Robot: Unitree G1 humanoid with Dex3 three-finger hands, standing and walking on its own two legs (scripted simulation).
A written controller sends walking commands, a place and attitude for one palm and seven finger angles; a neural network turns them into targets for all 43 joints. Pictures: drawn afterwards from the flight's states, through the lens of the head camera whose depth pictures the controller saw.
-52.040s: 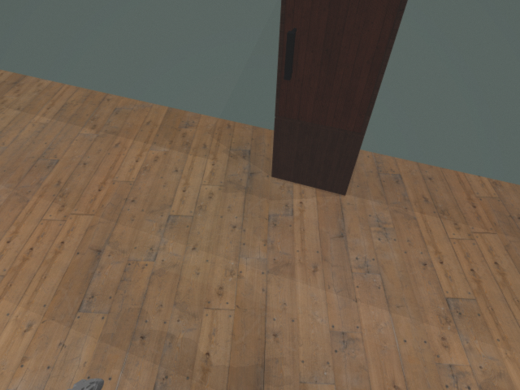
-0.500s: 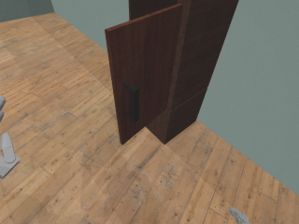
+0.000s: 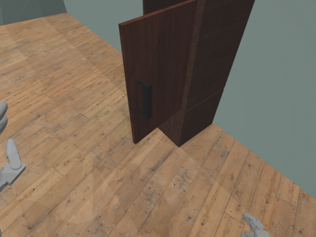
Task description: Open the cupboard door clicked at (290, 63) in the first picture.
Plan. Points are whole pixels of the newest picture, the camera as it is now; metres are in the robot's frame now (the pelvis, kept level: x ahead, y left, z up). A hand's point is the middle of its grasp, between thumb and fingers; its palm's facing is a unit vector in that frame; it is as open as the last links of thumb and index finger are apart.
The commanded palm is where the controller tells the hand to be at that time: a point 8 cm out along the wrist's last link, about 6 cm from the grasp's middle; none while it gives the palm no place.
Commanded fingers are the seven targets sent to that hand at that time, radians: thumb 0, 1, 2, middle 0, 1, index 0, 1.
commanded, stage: stop stepping back and stand still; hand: left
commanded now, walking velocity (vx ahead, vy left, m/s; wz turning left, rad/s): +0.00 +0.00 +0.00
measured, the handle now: (143, 99) +0.62 +0.09 -0.04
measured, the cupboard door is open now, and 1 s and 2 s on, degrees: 97 97 97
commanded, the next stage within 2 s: let the arm hang, fingers relaxed in 0.16 s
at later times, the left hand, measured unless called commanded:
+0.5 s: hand out of the picture +0.09 +0.21 -0.14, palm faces -0.01 -0.96 -0.26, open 7.4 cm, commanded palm none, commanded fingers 0.00 0.90 0.90 -0.20 -0.30 -0.20 -0.30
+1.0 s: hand out of the picture -0.07 +0.20 -0.16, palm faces +0.06 -0.97 -0.23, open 7.3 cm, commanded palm none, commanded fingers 0.00 0.90 0.90 -0.20 -0.30 -0.20 -0.30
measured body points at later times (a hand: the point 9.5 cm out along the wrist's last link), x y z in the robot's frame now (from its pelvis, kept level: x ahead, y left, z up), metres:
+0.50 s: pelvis -0.02 +0.01 +0.00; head -0.01 +0.01 +0.45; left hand +0.09 +0.26 -0.12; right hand +0.10 -0.24 -0.13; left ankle +0.03 +0.13 -0.73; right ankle -0.03 -0.10 -0.73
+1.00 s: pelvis -0.03 +0.01 +0.01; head -0.01 +0.00 +0.46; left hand -0.07 +0.25 -0.14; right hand -0.04 -0.20 -0.16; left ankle +0.03 +0.13 -0.73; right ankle -0.03 -0.10 -0.73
